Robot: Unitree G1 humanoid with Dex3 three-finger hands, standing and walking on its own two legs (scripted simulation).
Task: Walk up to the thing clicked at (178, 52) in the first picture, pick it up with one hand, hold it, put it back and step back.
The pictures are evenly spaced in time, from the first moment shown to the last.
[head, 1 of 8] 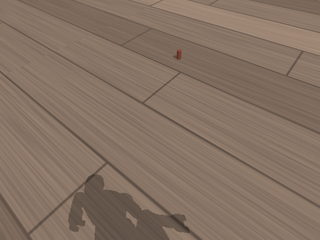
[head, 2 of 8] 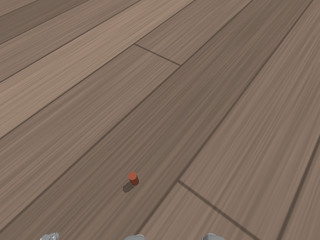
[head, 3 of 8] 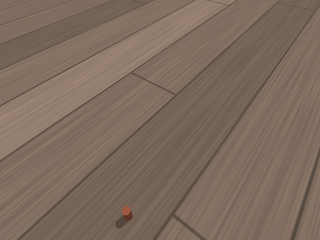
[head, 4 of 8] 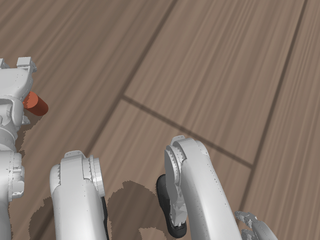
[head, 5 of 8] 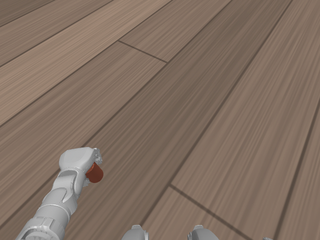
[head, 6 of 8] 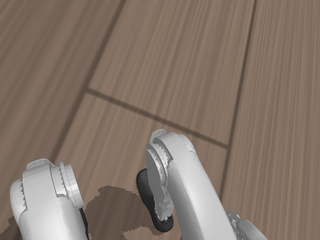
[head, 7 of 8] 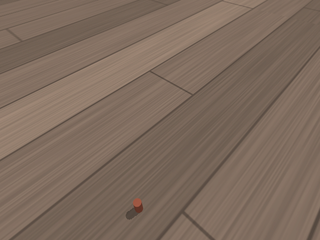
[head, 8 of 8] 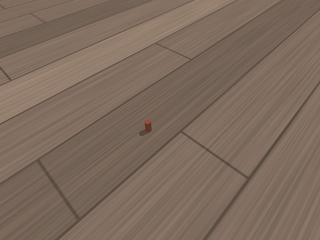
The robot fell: no
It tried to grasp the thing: yes
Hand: left
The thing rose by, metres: 0.65
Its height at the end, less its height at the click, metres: +0.00
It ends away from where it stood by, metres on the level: 0.00
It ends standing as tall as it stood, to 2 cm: yes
